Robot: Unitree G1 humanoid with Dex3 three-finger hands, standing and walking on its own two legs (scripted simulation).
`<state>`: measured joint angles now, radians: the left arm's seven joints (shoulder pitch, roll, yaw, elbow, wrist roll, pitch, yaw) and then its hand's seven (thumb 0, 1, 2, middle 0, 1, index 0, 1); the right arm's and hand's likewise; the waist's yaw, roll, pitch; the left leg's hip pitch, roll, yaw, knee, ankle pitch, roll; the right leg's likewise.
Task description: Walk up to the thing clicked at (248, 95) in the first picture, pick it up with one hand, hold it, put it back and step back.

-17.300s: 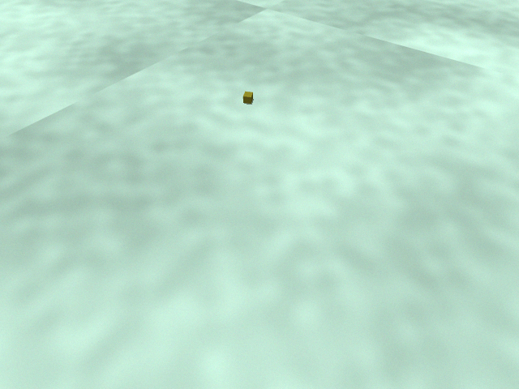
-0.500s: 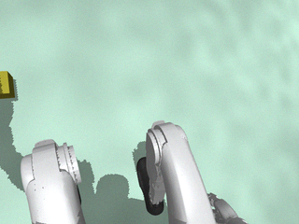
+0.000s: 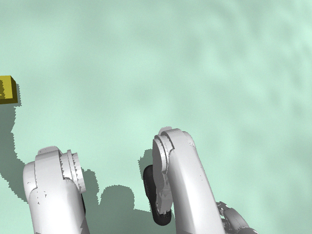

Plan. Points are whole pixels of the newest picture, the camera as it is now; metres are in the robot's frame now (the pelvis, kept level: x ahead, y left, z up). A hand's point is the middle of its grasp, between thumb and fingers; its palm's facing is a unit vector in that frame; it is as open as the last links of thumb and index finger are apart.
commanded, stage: rise first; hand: left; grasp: from above
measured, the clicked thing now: (2, 90) +0.49 +0.34 -0.29
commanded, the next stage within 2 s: none
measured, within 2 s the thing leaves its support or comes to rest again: neither
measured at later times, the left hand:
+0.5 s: hand out of the picture +0.44 +0.38 -0.15, palm faces -0.49 -0.06 -0.87, open 14.3 cm
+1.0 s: hand out of the picture +0.44 +0.38 -0.16, palm faces -0.49 -0.07 -0.87, open 14.3 cm
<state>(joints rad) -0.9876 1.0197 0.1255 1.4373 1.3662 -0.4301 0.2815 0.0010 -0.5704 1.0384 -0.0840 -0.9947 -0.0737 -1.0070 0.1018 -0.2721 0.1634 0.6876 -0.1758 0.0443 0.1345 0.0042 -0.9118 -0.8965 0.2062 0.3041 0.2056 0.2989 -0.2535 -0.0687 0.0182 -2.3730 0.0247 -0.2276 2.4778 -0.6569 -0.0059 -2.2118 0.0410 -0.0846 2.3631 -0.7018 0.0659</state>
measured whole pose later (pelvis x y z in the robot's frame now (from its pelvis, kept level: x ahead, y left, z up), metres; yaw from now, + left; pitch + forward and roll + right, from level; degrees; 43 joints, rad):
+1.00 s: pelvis +0.00 +0.00 +0.00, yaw +0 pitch +30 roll -12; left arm -0.98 1.01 0.13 1.42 1.35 -0.42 0.25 0.00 -0.57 1.04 -0.10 -0.96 -0.08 -0.98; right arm 0.11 -0.27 0.16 0.67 -0.17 0.05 0.14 0.00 -0.91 -0.89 0.21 0.30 0.21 0.30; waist -0.25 -0.06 0.02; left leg -2.37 0.02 -0.22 2.47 -0.65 -0.01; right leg -2.21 0.04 -0.08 2.35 -0.70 0.07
